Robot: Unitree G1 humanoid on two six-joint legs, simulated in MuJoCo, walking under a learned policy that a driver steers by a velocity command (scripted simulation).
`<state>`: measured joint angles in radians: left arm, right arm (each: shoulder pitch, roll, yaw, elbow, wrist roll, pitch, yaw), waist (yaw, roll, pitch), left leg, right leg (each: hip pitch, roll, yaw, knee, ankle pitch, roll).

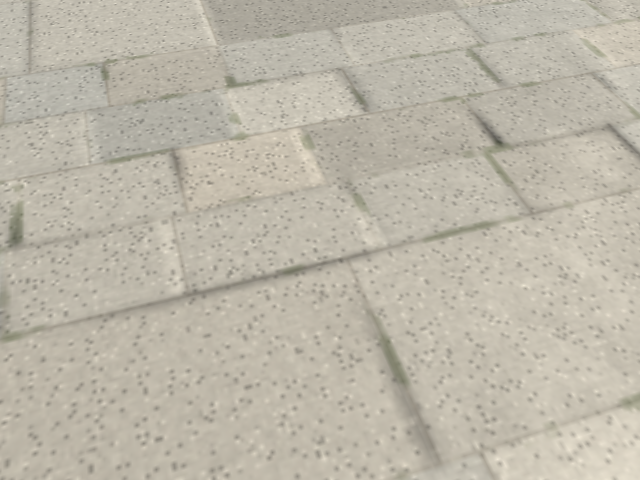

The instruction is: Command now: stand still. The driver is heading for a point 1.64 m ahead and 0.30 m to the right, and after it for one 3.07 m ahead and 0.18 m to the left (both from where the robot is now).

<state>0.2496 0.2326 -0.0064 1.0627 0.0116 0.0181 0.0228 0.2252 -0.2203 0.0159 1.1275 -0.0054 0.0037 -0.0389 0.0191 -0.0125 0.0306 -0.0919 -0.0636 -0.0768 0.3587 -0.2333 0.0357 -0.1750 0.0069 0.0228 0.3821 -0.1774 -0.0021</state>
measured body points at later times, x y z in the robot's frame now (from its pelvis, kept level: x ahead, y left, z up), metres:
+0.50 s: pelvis +0.01 +0.00 +0.00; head +0.01 +0.00 +0.45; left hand +0.00 +0.23 -0.16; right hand +0.00 -0.23 -0.16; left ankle -0.03 +0.10 -0.75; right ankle +0.02 -0.12 -0.75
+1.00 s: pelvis +0.05 -0.02 -0.01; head +0.05 -0.04 +0.44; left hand +0.07 +0.21 -0.16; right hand -0.03 -0.25 -0.17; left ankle -0.03 +0.10 -0.75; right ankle +0.04 -0.11 -0.74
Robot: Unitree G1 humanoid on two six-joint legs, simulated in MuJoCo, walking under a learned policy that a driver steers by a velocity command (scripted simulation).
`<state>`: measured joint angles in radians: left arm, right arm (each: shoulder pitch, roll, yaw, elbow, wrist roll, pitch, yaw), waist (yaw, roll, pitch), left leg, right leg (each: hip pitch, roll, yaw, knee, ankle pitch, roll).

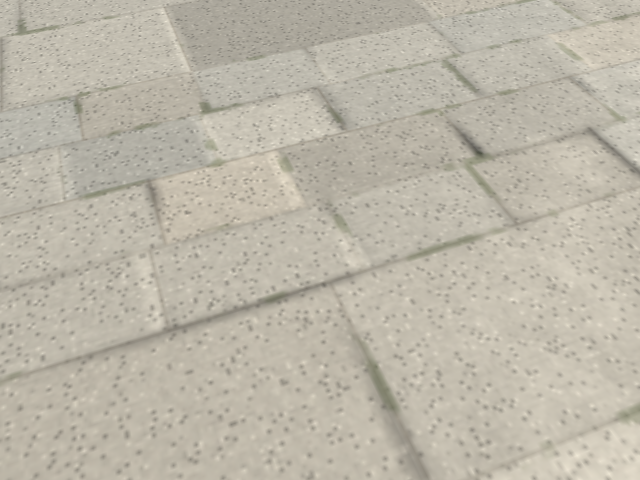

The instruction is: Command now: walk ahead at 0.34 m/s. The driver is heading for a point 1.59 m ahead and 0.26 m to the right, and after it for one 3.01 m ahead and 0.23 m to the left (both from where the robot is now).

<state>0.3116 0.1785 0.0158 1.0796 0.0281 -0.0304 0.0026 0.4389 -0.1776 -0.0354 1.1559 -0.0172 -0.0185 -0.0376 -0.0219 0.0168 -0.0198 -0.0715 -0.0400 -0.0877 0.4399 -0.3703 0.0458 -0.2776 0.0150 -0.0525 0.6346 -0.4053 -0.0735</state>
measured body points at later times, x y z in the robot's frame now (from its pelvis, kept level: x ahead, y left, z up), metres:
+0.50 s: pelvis +0.24 -0.02 -0.02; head +0.28 -0.02 +0.43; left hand +0.11 +0.19 -0.16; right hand +0.42 -0.23 -0.14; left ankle +0.35 +0.04 -0.74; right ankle +0.02 -0.09 -0.72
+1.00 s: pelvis +0.52 -0.03 -0.01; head +0.56 -0.03 +0.44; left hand +0.72 +0.17 -0.12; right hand +0.41 -0.25 -0.15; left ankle +0.35 +0.04 -0.73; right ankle +0.67 -0.12 -0.72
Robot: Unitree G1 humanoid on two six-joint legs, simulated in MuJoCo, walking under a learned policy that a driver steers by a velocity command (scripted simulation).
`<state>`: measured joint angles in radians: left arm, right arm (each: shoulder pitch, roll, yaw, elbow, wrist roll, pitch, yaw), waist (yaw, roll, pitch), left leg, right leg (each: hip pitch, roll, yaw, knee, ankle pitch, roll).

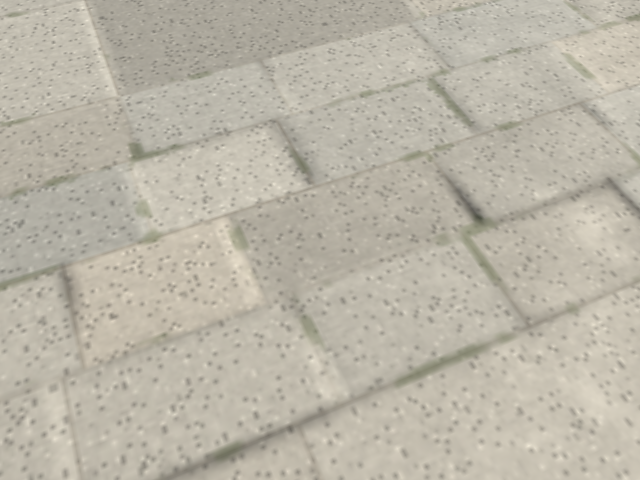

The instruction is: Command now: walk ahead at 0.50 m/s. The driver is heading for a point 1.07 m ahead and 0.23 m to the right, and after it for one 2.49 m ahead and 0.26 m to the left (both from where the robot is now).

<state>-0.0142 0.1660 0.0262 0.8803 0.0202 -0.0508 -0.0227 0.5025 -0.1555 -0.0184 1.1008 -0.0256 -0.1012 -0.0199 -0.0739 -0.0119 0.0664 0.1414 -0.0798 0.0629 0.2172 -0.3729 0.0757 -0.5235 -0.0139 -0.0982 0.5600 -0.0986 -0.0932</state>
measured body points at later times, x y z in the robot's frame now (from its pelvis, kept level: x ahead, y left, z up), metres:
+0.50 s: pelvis +0.27 -0.01 +0.01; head +0.30 -0.01 +0.46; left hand +0.17 +0.21 -0.13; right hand +0.45 -0.22 -0.11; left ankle +0.43 +0.11 -0.70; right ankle +0.15 -0.08 -0.73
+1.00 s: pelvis +0.53 +0.03 +0.02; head +0.56 +0.04 +0.46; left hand +0.69 +0.25 -0.12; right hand +0.46 -0.20 -0.13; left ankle +0.45 +0.09 -0.73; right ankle +0.70 -0.11 -0.68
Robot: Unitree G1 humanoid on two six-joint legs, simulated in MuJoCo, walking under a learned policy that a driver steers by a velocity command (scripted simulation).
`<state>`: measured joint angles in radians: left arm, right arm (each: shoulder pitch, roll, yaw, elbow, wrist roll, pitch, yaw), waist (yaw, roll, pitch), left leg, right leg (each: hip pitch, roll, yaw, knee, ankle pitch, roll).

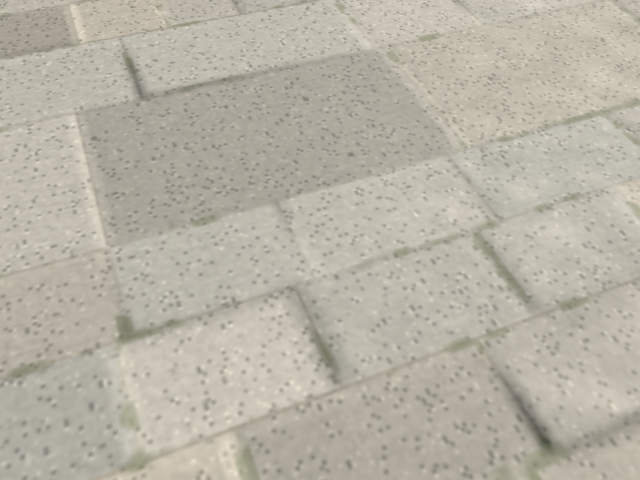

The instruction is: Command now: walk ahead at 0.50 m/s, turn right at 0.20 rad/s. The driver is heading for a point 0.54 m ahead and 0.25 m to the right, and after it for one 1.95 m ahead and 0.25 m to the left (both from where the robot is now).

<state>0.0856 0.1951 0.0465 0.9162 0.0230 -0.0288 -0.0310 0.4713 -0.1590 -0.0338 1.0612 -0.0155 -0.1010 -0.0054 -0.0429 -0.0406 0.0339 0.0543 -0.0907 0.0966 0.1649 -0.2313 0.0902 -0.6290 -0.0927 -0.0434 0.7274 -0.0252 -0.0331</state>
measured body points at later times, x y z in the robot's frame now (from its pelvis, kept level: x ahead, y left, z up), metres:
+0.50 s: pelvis +0.27 -0.06 +0.00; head +0.29 -0.08 +0.45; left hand +0.31 +0.21 -0.13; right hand +0.38 -0.33 -0.12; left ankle +0.45 +0.09 -0.68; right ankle +0.21 -0.09 -0.74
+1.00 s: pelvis +0.50 -0.07 +0.00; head +0.54 -0.07 +0.45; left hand +0.73 +0.11 -0.13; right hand +0.43 -0.33 -0.13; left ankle +0.56 +0.00 -0.74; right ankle +0.49 -0.21 -0.70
